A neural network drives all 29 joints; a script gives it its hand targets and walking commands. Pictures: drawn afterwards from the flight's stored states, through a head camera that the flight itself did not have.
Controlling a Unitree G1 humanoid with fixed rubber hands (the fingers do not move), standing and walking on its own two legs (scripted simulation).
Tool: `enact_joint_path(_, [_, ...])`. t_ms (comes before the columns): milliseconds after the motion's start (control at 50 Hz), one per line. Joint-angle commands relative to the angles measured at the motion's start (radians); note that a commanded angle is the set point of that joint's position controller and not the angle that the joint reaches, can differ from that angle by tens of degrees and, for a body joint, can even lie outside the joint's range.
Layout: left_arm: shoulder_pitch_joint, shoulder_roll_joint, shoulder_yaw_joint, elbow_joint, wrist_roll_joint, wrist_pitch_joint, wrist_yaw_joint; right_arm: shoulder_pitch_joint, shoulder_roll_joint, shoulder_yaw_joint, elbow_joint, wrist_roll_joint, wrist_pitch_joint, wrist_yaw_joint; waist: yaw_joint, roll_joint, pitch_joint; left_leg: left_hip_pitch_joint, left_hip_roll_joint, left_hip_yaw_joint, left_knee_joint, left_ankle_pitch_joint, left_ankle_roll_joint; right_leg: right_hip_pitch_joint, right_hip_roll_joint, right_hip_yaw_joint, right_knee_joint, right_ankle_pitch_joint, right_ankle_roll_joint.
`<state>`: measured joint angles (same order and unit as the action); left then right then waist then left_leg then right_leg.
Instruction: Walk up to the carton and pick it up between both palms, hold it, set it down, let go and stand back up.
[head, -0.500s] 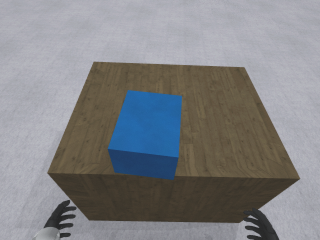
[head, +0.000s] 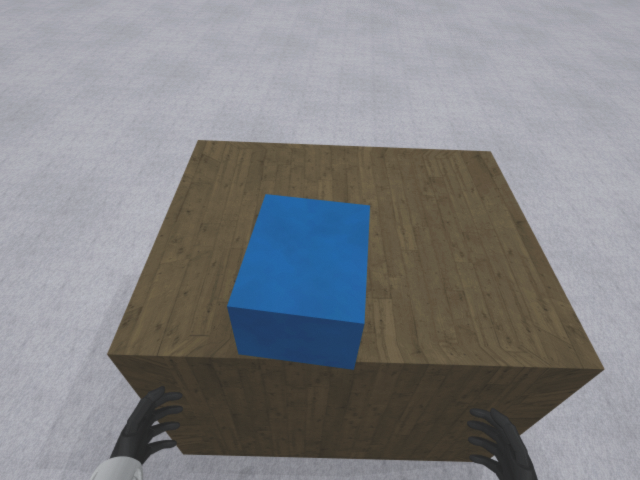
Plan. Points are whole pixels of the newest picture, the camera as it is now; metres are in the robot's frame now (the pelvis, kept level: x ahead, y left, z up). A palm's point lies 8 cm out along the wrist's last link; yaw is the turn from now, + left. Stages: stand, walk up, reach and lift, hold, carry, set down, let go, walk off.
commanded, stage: reach and lift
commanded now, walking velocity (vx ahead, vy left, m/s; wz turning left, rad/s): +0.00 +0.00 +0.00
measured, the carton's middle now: (307, 276) +0.48 +0.06 -0.09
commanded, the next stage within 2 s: none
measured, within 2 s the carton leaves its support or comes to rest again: neither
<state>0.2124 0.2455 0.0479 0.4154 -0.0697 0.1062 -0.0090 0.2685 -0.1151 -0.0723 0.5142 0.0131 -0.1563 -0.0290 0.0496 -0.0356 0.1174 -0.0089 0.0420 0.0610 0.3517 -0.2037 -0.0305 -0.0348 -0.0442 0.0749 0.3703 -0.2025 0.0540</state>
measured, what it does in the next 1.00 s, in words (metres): stands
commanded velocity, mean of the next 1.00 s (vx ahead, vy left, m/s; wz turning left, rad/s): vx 0.00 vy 0.00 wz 0.00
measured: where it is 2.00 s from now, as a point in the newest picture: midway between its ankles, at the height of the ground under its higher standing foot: outside the picture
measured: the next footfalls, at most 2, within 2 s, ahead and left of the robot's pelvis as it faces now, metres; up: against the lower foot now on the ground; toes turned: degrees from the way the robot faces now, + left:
none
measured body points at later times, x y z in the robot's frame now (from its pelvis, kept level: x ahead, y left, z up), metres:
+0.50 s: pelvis +0.01 +0.01 +0.00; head +0.00 +0.03 +0.45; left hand +0.18 +0.25 -0.04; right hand +0.20 -0.17 -0.04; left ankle +0.00 +0.13 -0.74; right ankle +0.01 -0.16 -0.74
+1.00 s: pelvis +0.00 +0.01 -0.01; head +0.00 +0.02 +0.44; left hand +0.25 +0.25 -0.02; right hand +0.27 -0.16 -0.02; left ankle +0.00 +0.13 -0.74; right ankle +0.01 -0.16 -0.74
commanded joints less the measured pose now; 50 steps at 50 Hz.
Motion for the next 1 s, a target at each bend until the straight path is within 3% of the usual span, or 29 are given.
enact_joint_path(0, [-0.094, 0.16, 0.039, -0.148, -0.026, -0.106, 0.004, -0.058, -0.055, -0.014, -0.156, 0.019, -0.069, -0.014, -0.007, 0.081, -0.057, -0.044, -0.071, 0.08, -0.068, 0.105, -0.032, -0.028, 0.061, -0.067, -0.104, -0.029, -0.045])
enact_joint_path(80, [-0.067, 0.157, 0.03, -0.152, -0.05, -0.169, -0.006, -0.034, -0.05, -0.004, -0.153, 0.035, -0.109, -0.022, 0.002, 0.095, -0.081, -0.035, -0.068, 0.073, -0.047, 0.172, -0.036, -0.022, 0.06, -0.064, -0.096, 0.018, -0.053])
enact_joint_path(200, [-0.031, 0.16, 0.016, -0.086, -0.068, -0.279, -0.039, -0.021, -0.042, 0.031, -0.129, 0.06, -0.2, -0.043, -0.008, 0.039, -0.098, -0.012, -0.068, 0.048, 0.003, 0.29, -0.037, 0.002, 0.061, -0.058, -0.086, 0.127, -0.038])
enact_joint_path(240, [-0.028, 0.158, 0.008, -0.093, -0.074, -0.315, -0.049, -0.02, -0.035, 0.052, -0.133, 0.067, -0.229, -0.047, 0.004, 0.03, -0.111, -0.01, -0.066, 0.039, 0.019, 0.311, -0.039, 0.008, 0.061, -0.059, -0.077, 0.143, -0.042])
enact_joint_path(360, [-0.041, 0.151, -0.034, -0.084, -0.081, -0.395, -0.066, -0.038, 0.003, 0.069, -0.103, 0.094, -0.298, -0.062, -0.007, 0.074, -0.074, -0.037, -0.061, 0.022, 0.017, 0.277, -0.048, -0.001, 0.061, -0.059, -0.078, 0.077, -0.061])
enact_joint_path(480, [-0.041, 0.141, -0.057, -0.115, -0.091, -0.44, -0.053, -0.061, -0.002, 0.078, -0.103, 0.131, -0.337, -0.063, 0.007, 0.105, -0.062, -0.058, -0.058, 0.005, 0.031, 0.267, -0.06, -0.019, 0.062, -0.062, -0.059, 0.053, -0.076])
enact_joint_path(600, [-0.09, 0.115, -0.084, -0.141, -0.09, -0.482, -0.032, -0.083, 0.011, 0.065, -0.112, 0.135, -0.368, -0.07, -0.019, 0.121, -0.075, -0.072, -0.052, -0.012, 0.032, 0.226, -0.064, -0.015, 0.065, -0.072, -0.044, 0.042, -0.081])
enact_joint_path(680, [-0.159, 0.122, -0.09, -0.078, -0.105, -0.481, -0.029, -0.155, 0.007, 0.067, -0.068, 0.131, -0.354, -0.074, -0.017, 0.111, -0.073, -0.105, -0.046, -0.019, 0.036, 0.172, -0.057, -0.033, 0.062, -0.073, -0.028, 0.004, -0.082])
enact_joint_path(740, [-0.236, 0.118, -0.096, -0.05, -0.121, -0.476, -0.012, -0.23, -0.004, 0.043, -0.051, 0.128, -0.326, -0.073, -0.026, 0.123, -0.075, -0.156, -0.031, -0.036, 0.008, 0.032, -0.041, -0.027, 0.063, -0.075, -0.004, -0.05, -0.078])
enact_joint_path(880, [-0.406, 0.138, -0.085, 0.028, -0.158, -0.456, 0.008, -0.424, -0.013, 0.041, -0.017, 0.13, -0.279, -0.081, -0.037, 0.108, -0.179, -0.172, -0.036, -0.023, 0.053, 0.066, -0.036, -0.026, 0.057, -0.065, 0.022, -0.034, -0.071])
enact_joint_path(960, [-0.445, 0.14, -0.058, 0.095, -0.167, -0.433, -0.009, -0.487, -0.005, 0.056, -0.009, 0.129, -0.245, -0.097, -0.028, 0.054, -0.218, -0.168, -0.044, -0.01, 0.072, 0.138, -0.022, -0.012, 0.053, -0.057, 0.024, 0.029, -0.054])
enact_joint_path(980, [-0.484, 0.136, -0.062, 0.093, -0.157, -0.43, -0.009, -0.515, -0.005, 0.054, 0.019, 0.133, -0.238, -0.1, -0.032, 0.076, -0.229, -0.16, -0.044, -0.014, 0.075, 0.165, -0.029, -0.009, 0.057, -0.063, 0.026, 0.05, -0.056])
